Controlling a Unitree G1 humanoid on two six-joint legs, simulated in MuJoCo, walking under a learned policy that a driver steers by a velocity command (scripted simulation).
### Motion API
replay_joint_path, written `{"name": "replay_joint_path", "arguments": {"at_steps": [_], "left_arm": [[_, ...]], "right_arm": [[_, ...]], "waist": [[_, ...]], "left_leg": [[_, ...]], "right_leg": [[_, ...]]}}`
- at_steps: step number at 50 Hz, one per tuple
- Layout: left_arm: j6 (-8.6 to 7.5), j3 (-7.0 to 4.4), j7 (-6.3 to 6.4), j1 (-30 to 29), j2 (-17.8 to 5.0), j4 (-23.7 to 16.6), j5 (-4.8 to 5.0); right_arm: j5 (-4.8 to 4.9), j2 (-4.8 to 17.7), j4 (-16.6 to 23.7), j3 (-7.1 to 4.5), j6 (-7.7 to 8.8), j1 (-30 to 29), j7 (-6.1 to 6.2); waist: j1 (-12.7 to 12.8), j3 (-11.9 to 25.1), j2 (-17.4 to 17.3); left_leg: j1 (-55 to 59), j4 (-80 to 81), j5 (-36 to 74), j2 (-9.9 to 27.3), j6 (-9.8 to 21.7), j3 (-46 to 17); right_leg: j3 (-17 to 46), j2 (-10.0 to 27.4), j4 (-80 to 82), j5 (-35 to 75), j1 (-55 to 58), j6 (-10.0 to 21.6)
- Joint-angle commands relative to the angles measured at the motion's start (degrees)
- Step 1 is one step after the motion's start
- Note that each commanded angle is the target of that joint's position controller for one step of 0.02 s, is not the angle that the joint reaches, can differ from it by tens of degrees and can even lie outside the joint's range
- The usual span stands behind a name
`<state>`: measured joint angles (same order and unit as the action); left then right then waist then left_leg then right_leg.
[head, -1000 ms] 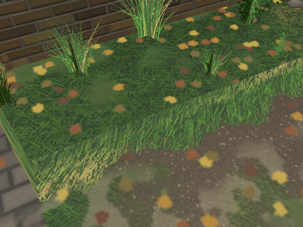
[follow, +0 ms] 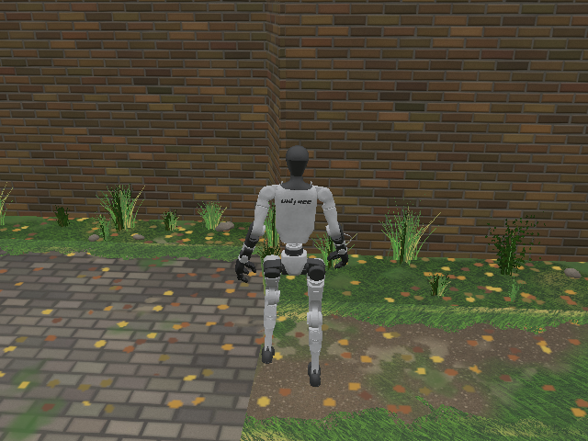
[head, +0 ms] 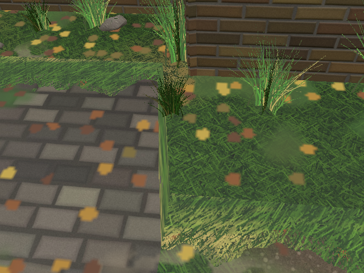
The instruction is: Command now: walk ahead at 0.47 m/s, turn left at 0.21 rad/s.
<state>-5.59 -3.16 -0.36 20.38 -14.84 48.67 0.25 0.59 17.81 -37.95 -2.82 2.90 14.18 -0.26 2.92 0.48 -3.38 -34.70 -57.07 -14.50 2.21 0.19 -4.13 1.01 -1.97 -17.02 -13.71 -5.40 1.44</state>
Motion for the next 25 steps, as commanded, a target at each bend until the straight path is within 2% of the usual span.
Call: {"name": "replay_joint_path", "arguments": {"at_steps": [1,3,5,7,8,9,10,11,12,13,14,15,16,17,18,20,23,25], "left_arm": [[-0.56,-1.71,0.33,-2.1,-9.5,-3.2,0.59],[-0.20,-1.64,0.35,-0.1,-10.3,-2.4,0.94],[0.14,-1.65,0.25,2.0,-11.3,-1.4,1.30],[0.67,-1.62,0.22,3.2,-11.6,-0.7,1.72],[1.04,-1.63,0.27,3.5,-11.9,-0.4,1.73],[1.35,-1.77,0.36,3.3,-12.6,-0.4,1.64],[1.62,-1.70,0.44,2.7,-12.8,-0.6,1.50],[1.47,-1.15,0.49,2.3,-11.8,-1.5,0.79],[0.84,0.85,0.24,6.5,-5.2,-3.8,-0.40],[0.08,1.46,0.20,9.6,-4.2,-2.9,0.88],[0.04,-0.47,0.16,5.1,-10.0,-3.5,2.69],[0.15,-0.60,0.20,0.8,-10.2,-4.9,2.98],[0.48,-0.56,0.48,-1.5,-9.3,-5.2,2.06],[1.26,-0.92,0.77,-1.1,-8.6,-4.9,1.15],[2.13,-0.72,0.85,0.8,-7.2,-4.2,1.00],[3.36,-0.42,1.06,2.6,-5.0,-3.5,0.62],[3.51,0.32,0.85,-1.8,-3.4,-5.5,-0.69],[2.95,0.98,-0.02,-6.2,-2.5,-6.5,-0.74]], "right_arm": [[-0.38,0.6,6.9,0.59,1.75,-7.8,-0.63],[-0.06,-0.3,8.0,1.08,2.18,-11.6,-1.16],[0.49,0.4,8.8,0.87,2.30,-13.7,-1.65],[0.75,1.8,9.5,0.30,2.40,-14.8,-2.01],[0.78,2.7,9.6,-0.14,2.50,-14.1,-2.07],[0.66,4.1,9.1,-0.87,2.57,-11.3,-1.95],[0.48,6.1,7.2,-2.09,2.50,-4.4,-1.57],[0.15,8.6,5.2,-3.33,2.18,4.4,-0.86],[-1.75,14.6,4.4,-4.64,1.59,12.6,-0.04],[-1.55,12.2,3.5,-3.93,1.22,14.1,-0.34],[-1.14,8.2,3.2,-2.66,1.24,10.7,-0.49],[-0.60,6.3,3.0,-2.07,1.34,6.9,-0.46],[-0.90,4.9,2.6,-1.53,1.66,3.0,-0.72],[-1.35,3.5,2.5,-1.17,2.20,0.0,-0.97],[-1.66,3.3,2.1,-1.28,2.70,-1.8,-1.20],[-1.48,3.1,0.8,-1.41,3.77,-3.5,-1.39],[-1.17,4.4,-1.3,-1.70,3.79,-4.8,-0.71],[-1.14,5.1,-2.4,-1.76,3.05,-3.8,-0.06]], "waist": [[0.6,-4.3,8.8],[1.8,-4.5,8.8],[2.2,-4.7,9.3],[1.3,-5.1,9.5],[0.0,-4.6,9.7],[-2.3,-2.7,9.9],[-6.5,1.6,9.1],[-11.0,7.7,8.1],[-11.2,19.1,-4.6],[-10.3,26.7,-13.2],[-10.2,16.1,-7.4],[-8.8,8.4,-5.2],[-6.7,3.4,-2.4],[-4.3,1.2,-3.0],[-2.4,0.9,-3.4],[-0.4,0.6,-1.7],[0.0,-0.2,-1.2],[-1.8,0.5,-1.1]], "left_leg": [[-6.9,9.2,7.0,2.2,-1.2,2.4],[-2.2,16.9,11.5,1.2,-1.2,4.0],[1.6,21.1,13.6,0.3,-0.6,4.6],[3.7,24.2,12.4,-0.3,1.0,3.9],[6.0,25.7,11.1,-0.9,1.9,3.8],[11.2,27.0,9.9,-2.1,3.0,4.3],[21.3,28.9,10.5,-3.5,4.5,5.4],[36.1,27.6,11.2,-0.1,6.2,2.9],[59.2,26.7,7.0,16.5,12.3,-17.3],[60.4,36.3,-1.9,23.2,16.5,-36.6],[52.4,38.4,-6.2,20.8,14.0,-30.6],[44.4,39.7,-4.4,18.5,12.6,-22.0],[36.2,41.6,5.1,15.8,12.1,-16.2],[30.6,42.8,15.6,13.5,11.6,-10.5],[26.8,43.7,24.0,12.7,11.9,-7.0],[23.2,44.5,37.5,12.0,13.0,-1.7],[22.0,45.1,42.1,10.0,12.5,4.2],[22.4,44.9,41.2,8.5,11.8,6.6]], "right_leg": [[9.2,12.8,9.1,12.7,0.9,9.9],[6.4,12.0,8.9,14.9,-0.5,9.0],[6.3,13.5,8.9,15.9,-0.2,8.6],[7.1,15.5,7.5,18.9,2.4,7.8],[7.5,16.0,5.8,23.0,3.7,7.2],[7.0,15.8,1.9,31.6,4.4,6.4],[5.1,13.8,-6.3,39.3,2.9,5.2],[3.7,11.1,-18.0,35.3,-4.6,3.3],[0.4,4.2,-40.9,10.9,-23.9,-0.3],[6.1,0.1,-52.9,-18.9,-30.8,-1.1],[7.5,3.3,-57.5,-16.5,-35.9,-0.8],[5.2,5.9,-56.7,-11.7,-37.3,-0.5],[4.2,7.2,-53.9,-8.3,-35.1,-1.0],[4.3,8.4,-51.4,-6.4,-31.5,-1.4],[4.1,8.5,-50.5,-5.8,-27.3,-2.1],[3.2,7.4,-47.5,-4.6,-24.3,-3.2],[2.1,7.5,-34.8,4.3,-23.4,-3.7],[0.5,6.6,-25.8,11.9,-20.1,-3.3]]}}
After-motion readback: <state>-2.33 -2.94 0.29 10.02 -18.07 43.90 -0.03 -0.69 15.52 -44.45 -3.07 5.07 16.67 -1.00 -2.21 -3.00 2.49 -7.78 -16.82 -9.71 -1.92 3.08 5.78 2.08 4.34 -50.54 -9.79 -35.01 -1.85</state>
